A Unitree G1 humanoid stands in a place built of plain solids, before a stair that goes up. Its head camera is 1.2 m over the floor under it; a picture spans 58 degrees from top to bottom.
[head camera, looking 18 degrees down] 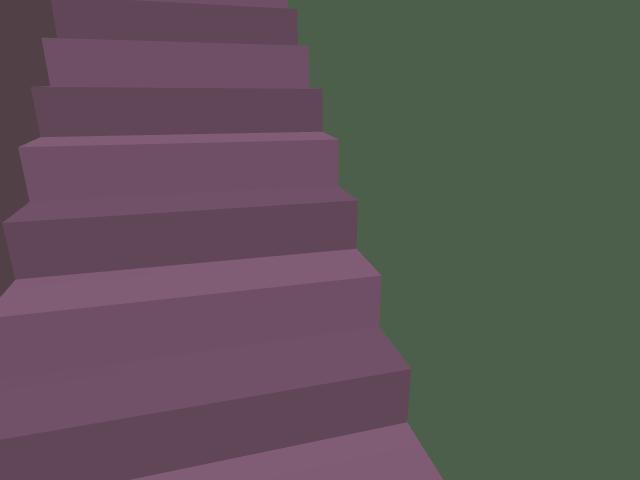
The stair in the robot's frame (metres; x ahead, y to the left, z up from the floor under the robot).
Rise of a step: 0.18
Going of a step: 0.22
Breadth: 1.21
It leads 15 degrees to the left of straight ahead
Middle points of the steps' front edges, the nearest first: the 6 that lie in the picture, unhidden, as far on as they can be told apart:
0.84 0.25 0.53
1.04 0.31 0.71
1.25 0.36 0.89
1.46 0.42 1.06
1.66 0.48 1.24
1.87 0.53 1.42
